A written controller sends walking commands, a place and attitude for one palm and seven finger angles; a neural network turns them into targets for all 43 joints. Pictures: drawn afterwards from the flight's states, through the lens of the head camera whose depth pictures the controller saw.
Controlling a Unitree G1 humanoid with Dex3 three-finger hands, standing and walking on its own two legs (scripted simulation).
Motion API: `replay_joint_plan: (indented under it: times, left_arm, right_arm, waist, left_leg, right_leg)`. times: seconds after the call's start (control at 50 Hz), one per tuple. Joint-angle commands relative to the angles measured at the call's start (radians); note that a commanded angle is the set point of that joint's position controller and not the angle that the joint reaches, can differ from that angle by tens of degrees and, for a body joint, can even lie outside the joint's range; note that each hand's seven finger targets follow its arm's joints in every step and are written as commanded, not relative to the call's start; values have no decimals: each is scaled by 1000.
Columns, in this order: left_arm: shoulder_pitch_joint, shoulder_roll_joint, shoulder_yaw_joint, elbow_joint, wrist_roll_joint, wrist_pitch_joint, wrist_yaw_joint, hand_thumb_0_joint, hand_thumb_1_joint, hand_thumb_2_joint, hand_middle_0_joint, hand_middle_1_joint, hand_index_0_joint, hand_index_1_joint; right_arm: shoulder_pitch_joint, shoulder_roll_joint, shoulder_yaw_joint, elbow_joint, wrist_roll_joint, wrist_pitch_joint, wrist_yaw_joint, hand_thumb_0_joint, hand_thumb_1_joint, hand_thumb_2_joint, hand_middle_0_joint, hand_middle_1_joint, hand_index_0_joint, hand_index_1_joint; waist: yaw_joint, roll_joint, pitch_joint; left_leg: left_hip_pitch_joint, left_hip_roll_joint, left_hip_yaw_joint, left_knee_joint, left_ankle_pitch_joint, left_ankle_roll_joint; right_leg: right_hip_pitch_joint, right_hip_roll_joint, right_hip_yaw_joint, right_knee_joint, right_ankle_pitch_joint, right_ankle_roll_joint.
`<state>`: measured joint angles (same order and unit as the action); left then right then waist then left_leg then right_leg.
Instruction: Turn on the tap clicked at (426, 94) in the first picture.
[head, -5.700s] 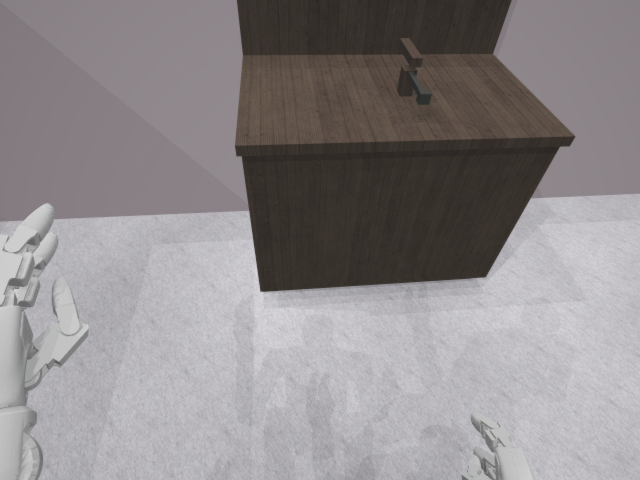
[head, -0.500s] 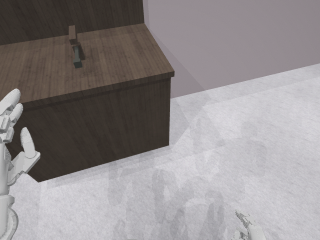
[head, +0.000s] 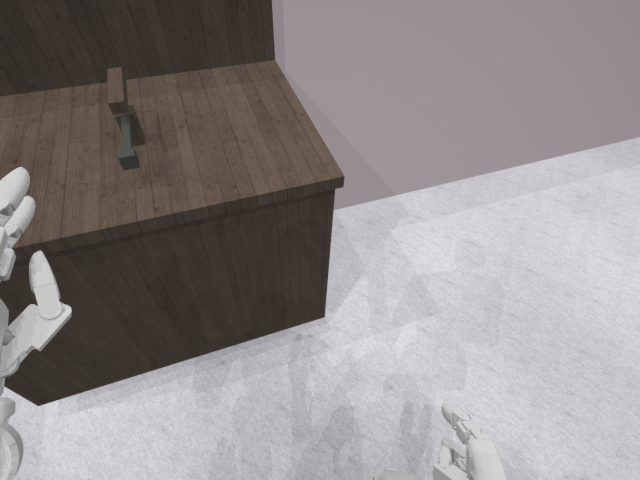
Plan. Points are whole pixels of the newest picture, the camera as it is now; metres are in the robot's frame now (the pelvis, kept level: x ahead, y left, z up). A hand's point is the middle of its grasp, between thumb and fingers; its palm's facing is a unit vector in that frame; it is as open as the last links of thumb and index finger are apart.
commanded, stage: take the last steps up to it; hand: left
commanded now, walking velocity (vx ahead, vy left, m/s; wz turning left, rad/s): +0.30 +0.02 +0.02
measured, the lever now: (128, 159) +0.62 +0.38 +0.01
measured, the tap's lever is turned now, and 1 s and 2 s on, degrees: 0 0 0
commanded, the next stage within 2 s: come to a stop and stand still in 0.74 s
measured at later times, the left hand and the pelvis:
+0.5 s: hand (131, 225) +0.32 +0.21 +0.18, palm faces +0.41 -0.81 -0.42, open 7.4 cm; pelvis +0.11 -0.02 -0.01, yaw +1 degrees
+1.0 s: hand (191, 179) +0.41 +0.18 +0.17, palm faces +0.42 -0.80 -0.43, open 7.4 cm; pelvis +0.19 -0.06 -0.01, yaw +1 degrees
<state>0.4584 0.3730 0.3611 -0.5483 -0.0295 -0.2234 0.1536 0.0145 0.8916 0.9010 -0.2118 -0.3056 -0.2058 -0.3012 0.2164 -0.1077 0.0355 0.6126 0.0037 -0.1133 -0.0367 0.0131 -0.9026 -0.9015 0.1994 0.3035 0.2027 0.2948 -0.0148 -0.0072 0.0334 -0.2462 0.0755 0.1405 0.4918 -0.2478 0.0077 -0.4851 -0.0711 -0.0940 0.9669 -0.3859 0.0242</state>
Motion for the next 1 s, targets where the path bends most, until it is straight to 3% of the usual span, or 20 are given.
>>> replay_joint_plan:
  times: [0.0,0.08,0.1,0.12,0.14,0.2,0.28,0.36,0.44,0.46,0.5,0.52,0.58,0.64,0.78,0.8,0.84,0.88,0.92,0.98]
  left_arm:
    - [-17,145,117,-177,-1,-60,16,0,900,900,-200,-300,-200,-300]
    - [-63,137,107,-79,4,-40,18,0,900,900,-200,-300,-200,-300]
    - [-89,160,109,-74,11,-39,19,0,900,900,-200,-300,-200,-300]
    - [-93,202,136,-70,13,-36,25,0,900,900,-200,-300,-200,-300]
    - [-134,199,141,-72,-4,-36,20,0,900,900,-200,-300,-200,-300]
    - [-97,187,134,-122,3,-60,8,0,900,900,-200,-300,-200,-300]
    - [-42,199,157,-191,7,-80,24,0,900,900,-200,-300,-200,-300]
    - [31,173,160,-200,-5,-68,42,0,900,900,-200,-300,-200,-300]
    - [-29,162,129,-201,-4,-60,53,0,900,900,-200,-300,-200,-300]
    - [-63,158,114,-198,-2,-63,50,0,900,900,-200,-300,-200,-300]
    - [-120,149,92,-213,-5,-77,44,0,900,900,-200,-300,-200,-300]
    - [-103,193,123,-162,1,-79,40,0,900,900,-200,-300,-200,-300]
    - [-103,191,115,-238,5,-77,25,0,900,900,-200,-300,-200,-300]
    - [2,142,101,-248,-4,-60,15,0,900,900,-200,-300,-200,-300]
    - [-42,153,123,-115,-6,-31,19,0,900,900,-200,-300,-200,-300]
    - [-68,155,117,-103,-1,-31,19,0,900,900,-200,-300,-200,-300]
    - [-96,194,125,-89,10,-27,26,0,900,900,-200,-300,-200,-300]
    - [-121,179,108,-92,-11,-19,17,0,900,900,-200,-300,-200,-300]
    - [-74,189,136,-126,-4,-41,28,0,900,900,-200,-300,-200,-300]
    - [-14,192,154,-169,0,-54,40,0,900,900,-200,-300,-200,-300]
  right_arm:
    - [-62,-196,-79,-132,-3,-50,-26,0,-900,-900,200,300,200,300]
    - [-78,-186,-73,-127,4,-32,-37,0,-900,-900,200,300,200,300]
    - [-84,-173,-72,-125,6,-26,-37,0,-900,-900,200,300,200,300]
    - [-87,-151,-63,-136,6,-24,-35,0,-900,-900,200,300,200,300]
    - [-100,-187,-77,-130,1,-33,-26,0,-900,-900,200,300,200,300]
    - [-129,-180,-68,-104,4,-8,-18,0,-900,-900,200,300,200,300]
    - [-129,-180,-79,-123,-1,5,-27,0,-900,-900,200,300,200,300]
    - [-101,-170,-83,-171,-5,0,-27,0,-900,-900,200,300,200,300]
    - [-67,-188,-98,-177,-3,1,-38,0,-900,-900,200,300,200,300]
    - [-58,-203,-106,-178,2,3,-42,0,-900,-900,200,300,200,300]
    - [-59,-230,-108,-191,13,1,-37,0,-900,-900,200,300,200,300]
    - [-73,-210,-90,-179,-2,-8,-40,0,-900,-900,200,300,200,300]
    - [-74,-207,-99,-151,8,-20,-28,0,-900,-900,200,300,200,300]
    - [-60,-206,-94,-146,5,-29,-16,0,-900,-900,200,300,200,300]
    - [-78,-195,-71,-140,5,-21,-34,0,-900,-900,200,300,200,300]
    - [-86,-194,-73,-137,8,-15,-37,0,-900,-900,200,300,200,300]
    - [-79,-161,-57,-145,3,-10,-31,0,-900,-900,200,300,200,300]
    - [-101,-191,-74,-134,9,-12,-12,0,-900,-900,200,300,200,300]
    - [-121,-169,-53,-124,8,-5,-12,0,-900,-900,200,300,200,300]
    - [-140,-163,-55,-146,5,9,-31,0,-900,-900,200,300,200,300]
  waist:
    - [4,224,-109]
    - [17,110,-133]
    - [24,-49,-144]
    - [24,-295,-147]
    - [36,-311,-145]
    - [20,-106,-77]
    - [11,-82,-131]
    - [45,-110,-156]
    - [19,-58,-159]
    - [9,-7,-151]
    - [6,283,-150]
    - [1,323,-142]
    - [11,182,-123]
    - [14,216,-145]
    - [16,141,-135]
    - [18,93,-136]
    - [6,-223,-136]
    - [14,-229,-119]
    - [11,-126,-128]
    - [13,-110,-166]
  left_leg:
    - [73,212,-150,-186,200,136]
    - [-40,152,-73,39,24,78]
    - [-158,87,-18,271,-72,52]
    - [-393,-51,14,546,-285,5]
    - [-423,-36,-116,702,-289,-8]
    - [-441,23,-155,778,-143,-35]
    - [-310,30,-92,473,-93,-35]
    - [-201,-24,13,205,-52,-18]
    - [33,-47,39,-27,73,-8]
    - [121,-16,-3,-61,87,10]
    - [299,284,-446,-149,296,167]
    - [244,353,-575,-209,222,224]
    - [245,286,-398,-154,326,222]
    - [162,213,-214,-155,388,172]
    - [18,180,-100,-47,149,88]
    - [-38,153,-82,38,58,67]
    - [-281,-49,-4,387,-251,-14]
    - [-282,-43,-143,617,-273,-38]
    - [-263,-16,-163,632,-203,-52]
    - [-173,-25,-120,440,-175,-55]
  right_leg:
    - [74,23,-63,-219,46,10]
    - [353,49,-82,-496,118,-11]
    - [443,-71,107,-569,100,-66]
    - [548,-289,503,-667,178,-181]
    - [481,-359,606,-728,66,-210]
    - [401,-305,373,-699,175,-207]
    - [406,-251,142,-642,510,-172]
    - [447,-223,133,-612,513,-176]
    - [368,-168,99,-499,355,-120]
    - [295,-143,89,-414,301,-96]
    - [-28,34,-4,-41,-186,-20]
    - [-85,32,52,136,-248,-23]
    - [-176,-15,82,174,-112,-11]
    - [-62,-4,22,14,-7,0]
    - [273,60,-85,-434,107,6]
    - [353,34,-47,-511,149,-6]
    - [468,-267,425,-638,416,-147]
    - [389,-342,500,-675,495,-184]
    - [394,-303,293,-603,676,-182]
    - [401,-254,160,-555,844,-143]
